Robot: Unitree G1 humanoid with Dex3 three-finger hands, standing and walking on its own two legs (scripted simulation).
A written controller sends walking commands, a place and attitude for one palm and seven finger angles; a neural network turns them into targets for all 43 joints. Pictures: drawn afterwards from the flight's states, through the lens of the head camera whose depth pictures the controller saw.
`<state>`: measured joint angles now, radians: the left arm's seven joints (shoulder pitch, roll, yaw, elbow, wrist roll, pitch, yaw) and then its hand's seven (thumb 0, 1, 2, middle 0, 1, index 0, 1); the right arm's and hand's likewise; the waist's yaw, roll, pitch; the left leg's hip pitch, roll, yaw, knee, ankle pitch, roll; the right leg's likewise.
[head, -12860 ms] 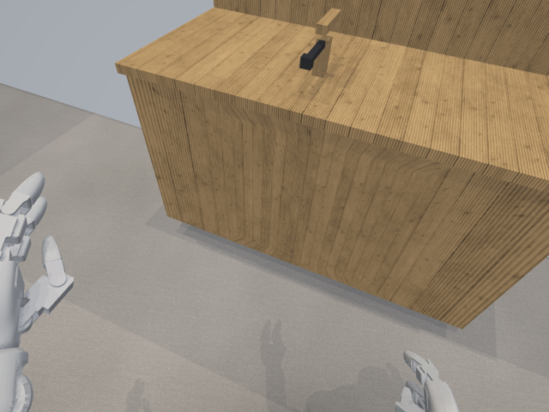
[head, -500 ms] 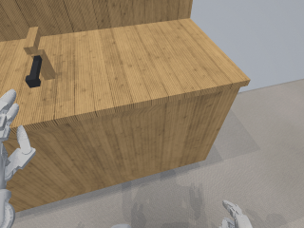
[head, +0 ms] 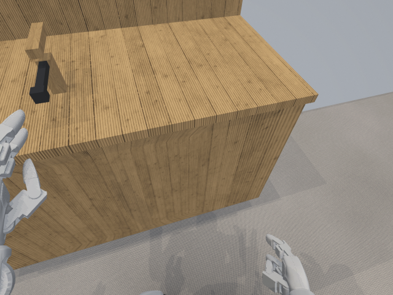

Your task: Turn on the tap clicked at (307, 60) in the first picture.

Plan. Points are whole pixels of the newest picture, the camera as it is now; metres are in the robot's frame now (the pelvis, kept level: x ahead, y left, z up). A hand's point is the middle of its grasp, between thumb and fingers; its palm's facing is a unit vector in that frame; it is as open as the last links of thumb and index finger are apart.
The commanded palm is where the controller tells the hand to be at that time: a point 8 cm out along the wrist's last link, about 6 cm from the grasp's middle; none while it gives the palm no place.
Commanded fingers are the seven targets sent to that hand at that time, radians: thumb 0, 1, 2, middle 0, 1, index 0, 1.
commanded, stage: come to a stop and stand still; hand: left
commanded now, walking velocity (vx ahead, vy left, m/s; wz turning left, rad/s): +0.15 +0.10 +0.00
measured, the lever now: (39, 94) +0.47 +0.39 +0.12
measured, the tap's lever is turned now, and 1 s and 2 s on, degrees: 0 0 0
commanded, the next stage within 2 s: look again from close up in 0.62 s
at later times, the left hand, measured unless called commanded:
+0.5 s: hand (2, 234) +0.16 +0.26 +0.17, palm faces +0.45 -0.81 -0.38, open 7.4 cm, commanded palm +0.11 +0.29 +0.18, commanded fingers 0.00 0.90 0.90 -0.20 -0.30 -0.20 -0.30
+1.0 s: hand (19, 262) +0.13 +0.24 +0.14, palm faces +0.29 -0.87 -0.40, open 7.4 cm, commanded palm +0.08 +0.30 +0.18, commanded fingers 0.00 0.90 0.90 -0.20 -0.30 -0.20 -0.30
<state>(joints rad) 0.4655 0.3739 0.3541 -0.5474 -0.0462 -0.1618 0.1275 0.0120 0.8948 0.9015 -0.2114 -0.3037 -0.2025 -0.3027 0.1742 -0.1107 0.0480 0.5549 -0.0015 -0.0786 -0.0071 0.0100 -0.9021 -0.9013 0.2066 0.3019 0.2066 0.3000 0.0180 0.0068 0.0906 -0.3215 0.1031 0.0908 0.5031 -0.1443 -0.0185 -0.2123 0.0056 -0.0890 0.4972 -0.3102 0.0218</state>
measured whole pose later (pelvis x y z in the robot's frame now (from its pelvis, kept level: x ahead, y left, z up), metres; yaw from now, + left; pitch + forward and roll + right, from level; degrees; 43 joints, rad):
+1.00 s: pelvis -0.09 +0.02 +0.00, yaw +0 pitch -3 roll +0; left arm 0.46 0.33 0.29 -0.44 -0.01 -0.20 0.08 0.01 0.90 0.90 -0.21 -0.30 -0.20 -0.30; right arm 0.25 -0.21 0.00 0.56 0.02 -0.14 0.00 0.01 -0.91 -0.90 0.20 0.30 0.20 0.30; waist -0.01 -0.02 0.08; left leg -0.26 0.02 0.14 0.51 -0.21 0.04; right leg -0.28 -0.03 -0.02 0.51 -0.18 0.01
